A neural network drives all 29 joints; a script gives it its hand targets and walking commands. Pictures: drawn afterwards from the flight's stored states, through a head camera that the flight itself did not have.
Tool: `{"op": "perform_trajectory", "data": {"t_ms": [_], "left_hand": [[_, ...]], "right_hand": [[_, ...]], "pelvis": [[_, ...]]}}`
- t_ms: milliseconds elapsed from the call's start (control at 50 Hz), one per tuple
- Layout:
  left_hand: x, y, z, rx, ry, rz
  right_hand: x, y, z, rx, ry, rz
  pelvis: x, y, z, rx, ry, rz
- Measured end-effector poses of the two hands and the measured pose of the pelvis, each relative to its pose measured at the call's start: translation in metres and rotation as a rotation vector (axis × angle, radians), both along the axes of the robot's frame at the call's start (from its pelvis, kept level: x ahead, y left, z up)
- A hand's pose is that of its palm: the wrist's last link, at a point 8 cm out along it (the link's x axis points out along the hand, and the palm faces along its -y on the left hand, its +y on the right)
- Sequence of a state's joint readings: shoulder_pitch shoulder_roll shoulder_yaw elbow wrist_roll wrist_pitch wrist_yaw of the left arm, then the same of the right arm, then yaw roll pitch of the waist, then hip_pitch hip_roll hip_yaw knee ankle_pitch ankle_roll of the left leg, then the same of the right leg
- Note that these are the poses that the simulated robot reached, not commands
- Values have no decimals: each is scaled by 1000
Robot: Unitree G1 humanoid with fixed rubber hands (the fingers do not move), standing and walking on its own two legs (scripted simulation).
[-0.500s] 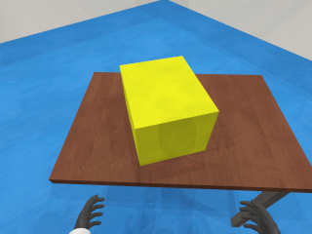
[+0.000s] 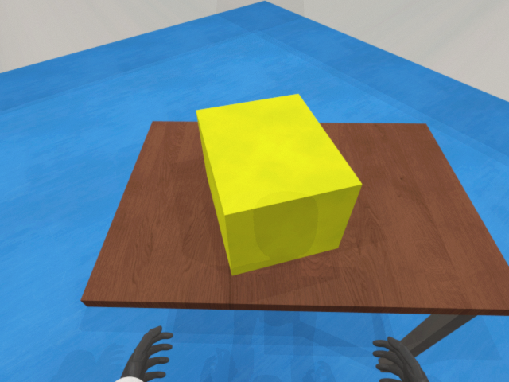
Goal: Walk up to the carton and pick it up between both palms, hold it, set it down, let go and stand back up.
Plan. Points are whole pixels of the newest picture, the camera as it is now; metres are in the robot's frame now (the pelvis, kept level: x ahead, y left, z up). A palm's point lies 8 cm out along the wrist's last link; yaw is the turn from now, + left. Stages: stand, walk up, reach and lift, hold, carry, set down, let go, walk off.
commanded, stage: stand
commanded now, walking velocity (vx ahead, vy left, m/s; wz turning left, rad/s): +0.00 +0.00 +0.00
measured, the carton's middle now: (267, 179) +0.52 +0.01 +0.00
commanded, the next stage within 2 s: none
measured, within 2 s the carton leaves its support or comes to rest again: neither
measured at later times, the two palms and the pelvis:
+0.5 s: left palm out of the picture +0.00 +0.25 -0.15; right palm out of the picture +0.02 -0.25 -0.12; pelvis -0.02 +0.00 -0.01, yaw +4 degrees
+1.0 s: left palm out of the picture -0.08 +0.21 -0.16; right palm out of the picture -0.03 -0.23 -0.13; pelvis -0.03 -0.01 +0.00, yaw +5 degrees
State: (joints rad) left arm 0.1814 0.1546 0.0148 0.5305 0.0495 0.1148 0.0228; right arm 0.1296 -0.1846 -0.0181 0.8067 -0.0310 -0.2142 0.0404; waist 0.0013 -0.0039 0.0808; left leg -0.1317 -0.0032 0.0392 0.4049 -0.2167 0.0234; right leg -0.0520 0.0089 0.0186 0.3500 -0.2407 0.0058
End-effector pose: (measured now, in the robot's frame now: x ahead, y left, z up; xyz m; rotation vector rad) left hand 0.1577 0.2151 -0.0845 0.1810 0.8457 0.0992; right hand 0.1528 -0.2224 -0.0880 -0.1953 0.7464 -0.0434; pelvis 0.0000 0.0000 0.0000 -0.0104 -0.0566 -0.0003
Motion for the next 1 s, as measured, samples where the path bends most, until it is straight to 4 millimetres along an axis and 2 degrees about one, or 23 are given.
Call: {"op": "perform_trajectory", "data": {"t_ms": [80, 220, 320, 460, 600, 800, 1000], "left_hand": [[-12, 14, -14, -15, -27, 43], [-65, 24, -47, -30, 118, 100], [-103, 25, -60, -33, 231, 112], [-143, 34, -64, -16, 323, 146], [-175, 35, -66, -18, 393, 170], [-215, 18, -72, -53, 490, 194], [-236, 0, -74, -78, 554, 212]], "right_hand": [[-22, -14, -8, -65, 149, -28], [-72, -41, -13, -144, 298, -86], [-99, -40, -18, -144, 350, -102], [-129, -28, -28, -112, 407, -107], [-152, -20, -34, -88, 454, -115], [-176, -18, -38, -82, 517, -126], [-186, -9, -47, -45, 563, -123]], "pelvis": [[1, -6, -4, -8, 27, 27], [-1, -8, -8, -20, 39, 45], [-7, -6, -8, -23, 38, 56], [-17, -3, -7, -22, 35, 66], [-26, -2, -6, -18, 38, 72], [-32, -2, -4, -14, 46, 78], [-32, -6, -4, -13, 45, 85]]}}
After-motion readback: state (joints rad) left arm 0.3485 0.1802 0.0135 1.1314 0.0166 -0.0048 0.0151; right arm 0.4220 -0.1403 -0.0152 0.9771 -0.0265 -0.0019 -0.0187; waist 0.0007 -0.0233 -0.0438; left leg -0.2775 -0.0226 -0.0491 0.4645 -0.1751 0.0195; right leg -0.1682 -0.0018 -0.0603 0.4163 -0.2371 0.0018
